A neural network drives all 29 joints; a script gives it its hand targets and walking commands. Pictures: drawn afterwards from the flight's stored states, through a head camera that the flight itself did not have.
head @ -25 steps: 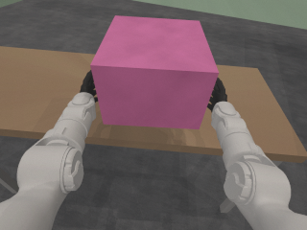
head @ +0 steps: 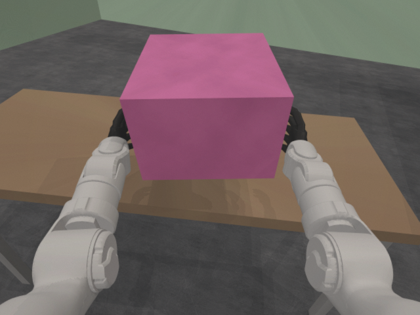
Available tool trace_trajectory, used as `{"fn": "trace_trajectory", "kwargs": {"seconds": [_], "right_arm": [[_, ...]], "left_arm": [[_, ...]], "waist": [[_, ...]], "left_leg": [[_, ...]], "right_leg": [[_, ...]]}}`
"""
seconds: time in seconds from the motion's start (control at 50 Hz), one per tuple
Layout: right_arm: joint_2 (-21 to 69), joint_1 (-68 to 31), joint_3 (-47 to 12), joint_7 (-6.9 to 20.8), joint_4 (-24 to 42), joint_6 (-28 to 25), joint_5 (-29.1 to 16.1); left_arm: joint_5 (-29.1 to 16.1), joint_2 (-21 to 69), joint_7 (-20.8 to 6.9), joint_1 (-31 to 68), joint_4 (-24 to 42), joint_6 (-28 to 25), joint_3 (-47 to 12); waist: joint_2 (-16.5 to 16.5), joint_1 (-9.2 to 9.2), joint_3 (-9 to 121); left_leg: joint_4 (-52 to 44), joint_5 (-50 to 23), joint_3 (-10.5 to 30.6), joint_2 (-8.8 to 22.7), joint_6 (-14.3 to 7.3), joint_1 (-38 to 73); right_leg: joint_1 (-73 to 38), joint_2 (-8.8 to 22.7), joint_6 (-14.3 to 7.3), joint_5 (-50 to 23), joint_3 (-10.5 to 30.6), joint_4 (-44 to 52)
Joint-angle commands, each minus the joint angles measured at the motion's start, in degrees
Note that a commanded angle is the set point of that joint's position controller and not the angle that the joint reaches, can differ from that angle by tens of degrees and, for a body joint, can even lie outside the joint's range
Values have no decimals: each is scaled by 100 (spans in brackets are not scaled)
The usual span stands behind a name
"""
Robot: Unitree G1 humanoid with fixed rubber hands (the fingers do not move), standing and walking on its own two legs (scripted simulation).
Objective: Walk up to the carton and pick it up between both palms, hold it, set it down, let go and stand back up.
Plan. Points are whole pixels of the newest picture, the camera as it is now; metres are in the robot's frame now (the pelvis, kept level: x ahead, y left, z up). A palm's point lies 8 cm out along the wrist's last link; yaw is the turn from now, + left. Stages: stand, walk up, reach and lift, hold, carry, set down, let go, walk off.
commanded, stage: reach and lift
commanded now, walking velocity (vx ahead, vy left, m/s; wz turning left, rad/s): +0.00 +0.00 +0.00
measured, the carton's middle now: (207, 100) +0.51 -0.02 +0.22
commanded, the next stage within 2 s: hold in 1.72 s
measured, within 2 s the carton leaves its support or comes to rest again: neither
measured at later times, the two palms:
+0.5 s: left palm (106, 161) +0.38 +0.17 +0.17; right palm (292, 163) +0.36 -0.17 +0.17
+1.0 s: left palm (89, 174) +0.34 +0.19 +0.17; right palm (289, 173) +0.33 -0.15 +0.17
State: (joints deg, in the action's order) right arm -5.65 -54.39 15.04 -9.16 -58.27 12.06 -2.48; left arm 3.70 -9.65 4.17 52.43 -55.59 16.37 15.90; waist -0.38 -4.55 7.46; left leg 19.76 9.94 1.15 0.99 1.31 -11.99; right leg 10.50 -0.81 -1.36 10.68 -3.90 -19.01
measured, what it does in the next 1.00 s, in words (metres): stands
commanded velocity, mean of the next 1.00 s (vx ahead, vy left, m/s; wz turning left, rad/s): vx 0.00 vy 0.00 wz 0.00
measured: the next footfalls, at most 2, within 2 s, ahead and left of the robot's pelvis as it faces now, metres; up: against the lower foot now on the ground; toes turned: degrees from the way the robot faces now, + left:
none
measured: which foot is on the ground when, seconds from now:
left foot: down 0.00-1.00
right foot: down 0.00-1.00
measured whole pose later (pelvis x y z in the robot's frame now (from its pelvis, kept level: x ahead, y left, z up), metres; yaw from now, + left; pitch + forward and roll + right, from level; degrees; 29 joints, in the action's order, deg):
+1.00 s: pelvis -0.03 +0.02 +0.00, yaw +0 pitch -8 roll -1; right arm -3.1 -38.3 7.2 -10.0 -37.0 16.8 -8.1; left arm 13.9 -2.7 0.9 34.8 -18.6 34.4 16.9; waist -3.5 -4.8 0.4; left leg 19.1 8.4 1.2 0.2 0.1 -3.2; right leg 0.5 -0.1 -0.4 7.9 -3.9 -15.9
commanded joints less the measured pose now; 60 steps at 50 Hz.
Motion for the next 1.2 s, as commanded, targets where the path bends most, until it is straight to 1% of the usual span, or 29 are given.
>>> {"fn": "trace_trajectory", "kwargs": {"seconds": [0.0, 0.04, 0.1, 0.2, 0.26, 0.36, 0.44, 0.5, 0.6, 0.7, 0.74, 0.78, 0.82, 0.84, 0.88, 0.92, 0.96, 1.02, 1.06, 1.12, 1.18], "right_arm": [[3300, -4280, -1184, 1031, 1285, -204, -163], [3257, -4235, -1147, 1071, 1379, -233, -106], [3236, -4285, -1181, 1138, 1614, -322, -76], [3294, -4506, -1452, 1220, 2047, -490, -162], [3333, -4590, -1614, 1241, 2227, -541, -222], [3359, -4576, -1698, 1232, 2309, -507, -245], [3330, -4459, -1643, 1212, 2240, -431, -223], [3279, -4327, -1594, 1191, 2190, -382, -211], [3189, -4099, -1634, 1149, 2280, -342, -264], [3148, -3927, -1891, 1106, 2654, -333, -443], [3158, -3836, -2138, 1081, 2955, -340, -602], [3214, -3679, -2543, 1000, 3440, -317, -853], [3231, -3492, -2867, 890, 3866, -229, -1067], [3205, -3398, -2933, 852, 3980, -171, -1117], [3124, -3289, -2914, 829, 4063, -64, -1118], [3058, -3347, -2779, 876, 4062, -6, -1034], [3052, -3487, -2664, 953, 4099, -2, -948], [3084, -3719, -2580, 1043, 4159, -14, -876], [3087, -3790, -2528, 1078, 4088, 10, -828], [3070, -3774, -2422, 1107, 3849, 68, -747], [3045, -3739, -2345, 1107, 3661, 102, -709]], "left_arm": [[34, 3159, -1148, 4557, 1531, -230, -896], [148, 3135, -1191, 4471, 1672, -138, -839], [197, 3210, -1210, 4461, 1963, -42, -919], [26, 3522, -1137, 4622, 2529, 25, -1352], [-88, 3675, -1078, 4671, 2769, 66, -1596], [-159, 3752, -1048, 4578, 2920, 197, -1755], [-110, 3724, -1080, 4392, 2901, 329, -1710], [-27, 3695, -1129, 4206, 2884, 427, -1645], [121, 3695, -1229, 3897, 3039, 583, -1613], [181, 3773, -1297, 3672, 3471, 738, -1771], [181, 3845, -1297, 3522, 3819, 809, -1919], [157, 3888, -1305, 3259, 4260, 915, -2122], [142, 3854, -1337, 3024, 4629, 1039, -2263], [155, 3820, -1355, 2945, 4738, 1103, -2292], [195, 3770, -1386, 2892, 4839, 1226, -2323], [202, 3772, -1390, 3002, 4848, 1317, -2372], [147, 3823, -1360, 3156, 4887, 1363, -2460], [27, 3894, -1294, 3356, 4933, 1385, -2567], [3, 3889, -1263, 3400, 4859, 1409, -2542], [63, 3807, -1272, 3352, 4665, 1470, -2375], [166, 3698, -1329, 3265, 4515, 1526, -2173]], "waist": [[12, -14, 2635], [54, -2, 2539], [154, 10, 2585], [320, 34, 2926], [343, 52, 3053], [264, 76, 2974], [199, 73, 2752], [177, 51, 2570], [190, -4, 2354], [268, -51, 2283], [320, -35, 2373], [317, -33, 2495], [292, -49, 2420], [291, -61, 2288], [309, -89, 1976], [346, -114, 1759], [377, -120, 1781], [393, -105, 2046], [366, -88, 2111], [290, -55, 2030], [225, -31, 1968]], "left_leg": [[-127, -1594, -164, -428, 129, 880], [-143, -1600, -198, -422, 135, 996], [-110, -1670, -223, -413, 170, 1229], [-23, -1767, -193, -386, 230, 1600], [-19, -1683, -161, -367, 220, 1679], [-121, -1306, -139, -355, 135, 1555], [-214, -1063, -147, -348, 80, 1474], [-249, -1026, -157, -342, 69, 1507], [-235, -1215, -168, -345, 94, 1656], [-148, -1574, -151, -351, 144, 1852], [-55, -1904, -132, -352, 171, 1995], [82, -2352, -114, -385, 169, 2078], [128, -2508, -98, -425, 147, 2004], [96, -2412, -92, -429, 138, 1946], [-26, -2010, -90, -403, 124, 1845], [-167, -1501, -92, -348, 115, 1787], [-248, -1150, -95, -297, 99, 1796], [-251, -1007, -90, -253, 79, 1888], [-264, -918, -90, -241, 52, 1883], [-331, -732, -110, -242, -8, 1762], [-351, -753, -140, -260, -45, 1698]], "right_leg": [[-1908, -143, 515, -3462, 183, -174], [-1866, -149, 514, -3256, 142, -107], [-1737, -166, 506, -2991, 68, -30], [-1452, -182, 472, -2616, -21, 54], [-1316, -174, 454, -2377, -35, 101], [-1234, -137, 439, -1934, -11, 184], [-1211, -120, 427, -1614, 2, 258], [-1202, -125, 417, -1459, -4, 313], [-1248, -153, 400, -1392, -26, 377], [-1300, -189, 372, -1455, -47, 398], [-1385, -219, 350, -1620, -44, 380], [-1600, -244, 348, -1976, -5, 338], [-1740, -239, 367, -2159, 27, 314], [-1718, -227, 369, -2072, 28, 332], [-1534, -204, 351, -1625, 4, 414], [-1245, -185, 310, -1045, -44, 502], [-1036, -173, 272, -675, -83, 537], [-939, -171, 250, -550, -106, 517], [-929, -165, 250, -503, -105, 512], [-990, -145, 262, -436, -88, 516], [-1137, -137, 281, -512, -70, 519]]}}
